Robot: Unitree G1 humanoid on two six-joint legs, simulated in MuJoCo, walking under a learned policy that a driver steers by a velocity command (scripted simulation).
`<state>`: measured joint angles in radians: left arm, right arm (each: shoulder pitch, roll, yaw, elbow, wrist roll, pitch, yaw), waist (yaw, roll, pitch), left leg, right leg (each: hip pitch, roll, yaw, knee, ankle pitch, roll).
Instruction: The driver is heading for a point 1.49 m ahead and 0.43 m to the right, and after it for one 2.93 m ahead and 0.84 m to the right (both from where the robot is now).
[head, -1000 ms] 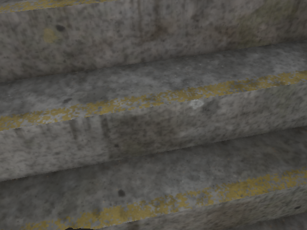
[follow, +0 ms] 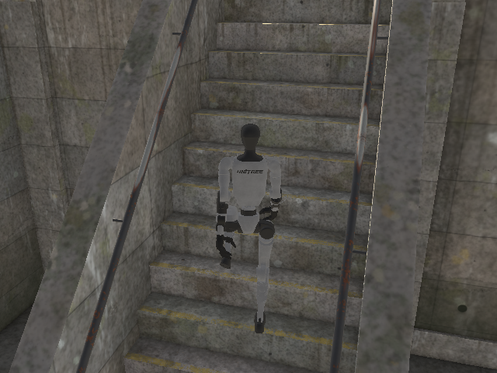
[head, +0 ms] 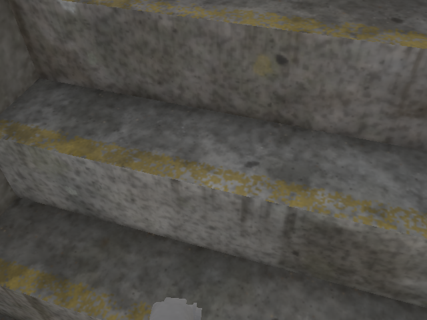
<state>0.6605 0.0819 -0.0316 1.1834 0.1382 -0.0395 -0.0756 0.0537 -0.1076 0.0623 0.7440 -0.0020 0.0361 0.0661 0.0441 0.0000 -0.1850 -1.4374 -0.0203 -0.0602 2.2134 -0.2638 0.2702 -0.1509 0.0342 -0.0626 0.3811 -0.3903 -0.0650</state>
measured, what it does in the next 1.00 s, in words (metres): climbs, turning right: left foot 0.22 m higher, then right foot 0.22 m higher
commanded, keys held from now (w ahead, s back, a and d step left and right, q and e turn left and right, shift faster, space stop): w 0.14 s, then w+e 0.86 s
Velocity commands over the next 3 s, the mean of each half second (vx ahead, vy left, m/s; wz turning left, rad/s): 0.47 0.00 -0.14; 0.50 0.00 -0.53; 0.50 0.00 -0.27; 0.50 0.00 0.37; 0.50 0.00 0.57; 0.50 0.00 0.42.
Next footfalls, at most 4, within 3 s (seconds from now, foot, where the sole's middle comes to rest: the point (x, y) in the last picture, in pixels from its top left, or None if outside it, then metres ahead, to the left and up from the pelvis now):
0.14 left None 0.21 0.11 -0.55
0.70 right None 0.28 -0.28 -0.33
1.30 left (362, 177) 0.57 -0.23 -0.11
1.76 right None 0.50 -0.51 -0.11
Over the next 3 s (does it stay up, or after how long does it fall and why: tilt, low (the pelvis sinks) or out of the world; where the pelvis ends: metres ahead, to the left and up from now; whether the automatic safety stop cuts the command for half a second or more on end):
stays up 0.49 -0.38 0.63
